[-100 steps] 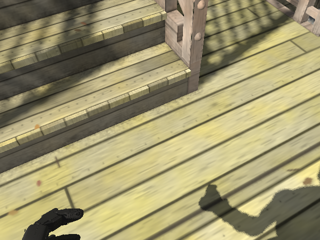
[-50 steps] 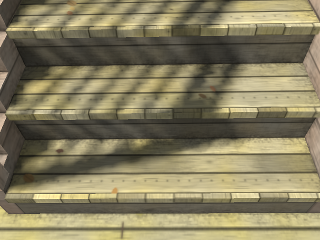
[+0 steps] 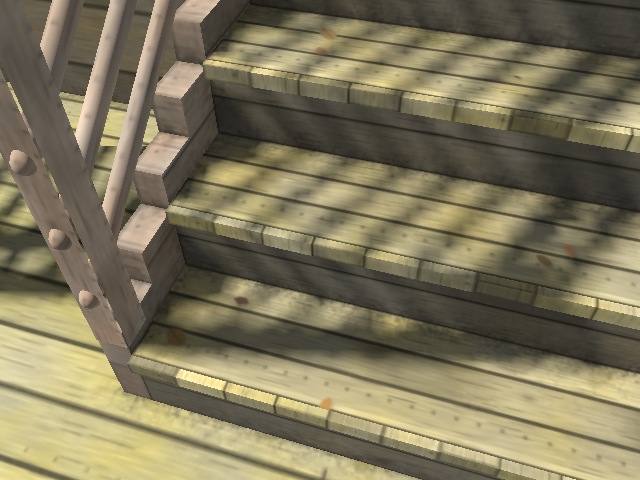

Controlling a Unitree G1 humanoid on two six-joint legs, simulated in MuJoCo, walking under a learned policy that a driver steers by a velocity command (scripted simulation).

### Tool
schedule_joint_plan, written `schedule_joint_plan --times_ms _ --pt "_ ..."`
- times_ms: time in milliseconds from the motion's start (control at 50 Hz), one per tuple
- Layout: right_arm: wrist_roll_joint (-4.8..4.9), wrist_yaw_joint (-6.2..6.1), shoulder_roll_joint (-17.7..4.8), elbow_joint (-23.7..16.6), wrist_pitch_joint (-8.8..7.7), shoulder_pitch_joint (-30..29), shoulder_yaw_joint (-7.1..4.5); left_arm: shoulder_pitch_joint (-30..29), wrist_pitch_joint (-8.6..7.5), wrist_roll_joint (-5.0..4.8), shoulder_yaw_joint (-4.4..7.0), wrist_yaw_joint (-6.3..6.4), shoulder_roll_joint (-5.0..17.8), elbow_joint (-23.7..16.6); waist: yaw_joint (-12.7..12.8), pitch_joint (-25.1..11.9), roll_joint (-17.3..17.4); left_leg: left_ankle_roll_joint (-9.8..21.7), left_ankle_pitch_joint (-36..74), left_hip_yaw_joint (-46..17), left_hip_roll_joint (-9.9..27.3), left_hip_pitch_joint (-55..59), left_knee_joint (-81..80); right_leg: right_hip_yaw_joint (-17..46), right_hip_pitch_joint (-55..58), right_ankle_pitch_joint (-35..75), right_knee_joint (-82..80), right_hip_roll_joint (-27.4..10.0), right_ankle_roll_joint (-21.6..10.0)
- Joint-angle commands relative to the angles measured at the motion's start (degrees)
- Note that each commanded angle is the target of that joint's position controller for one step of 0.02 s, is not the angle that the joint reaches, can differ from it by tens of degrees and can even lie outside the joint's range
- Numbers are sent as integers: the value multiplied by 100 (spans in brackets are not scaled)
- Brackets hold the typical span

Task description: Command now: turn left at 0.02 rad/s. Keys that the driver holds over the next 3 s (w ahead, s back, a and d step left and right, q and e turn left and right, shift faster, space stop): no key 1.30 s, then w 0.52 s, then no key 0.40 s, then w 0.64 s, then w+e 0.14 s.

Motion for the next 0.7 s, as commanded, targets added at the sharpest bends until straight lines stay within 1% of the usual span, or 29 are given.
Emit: schedule_joint_plan --times_ms 20,160,300,480,700 --pt "9 -23 -626 -160 -90 -259 -132 -126 -50 -5 117 47 759 -160 34 -189 -100 90 569 -212 198 157 -421 234 -223 365 -602 -209 -149" --pt "23 -56 -663 221 -107 -97 -109 -85 -30 -18 79 52 722 -3 18 -208 -30 55 669 -168 197 193 -441 199 -197 463 -605 -151 -175" --pt "32 -81 -666 482 -108 -10 -74 -18 -15 -24 57 55 689 109 -3 -195 -58 56 705 -138 201 203 -448 169 -215 536 -615 -101 -176" --pt "38 -91 -631 692 -105 42 -37 109 -12 -30 40 71 671 205 -17 -178 -66 62 719 -105 197 194 -453 152 -243 573 -614 -64 -171" --pt "42 -95 -588 839 -106 107 -7 285 -14 -37 30 90 635 265 -23 -162 -40 63 725 -76 190 165 -449 141 -262 592 -596 -37 -171"
Next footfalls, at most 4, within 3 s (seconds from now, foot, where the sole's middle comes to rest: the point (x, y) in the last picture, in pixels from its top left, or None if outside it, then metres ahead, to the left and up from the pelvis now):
1.94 right None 0.35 -0.10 -0.78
2.24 left None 0.30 0.10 -0.78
3.00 left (192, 350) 0.72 0.31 -0.59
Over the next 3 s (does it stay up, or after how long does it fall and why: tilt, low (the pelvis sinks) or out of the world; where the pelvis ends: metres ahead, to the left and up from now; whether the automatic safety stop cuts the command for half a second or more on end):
stays up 0.48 0.12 0.00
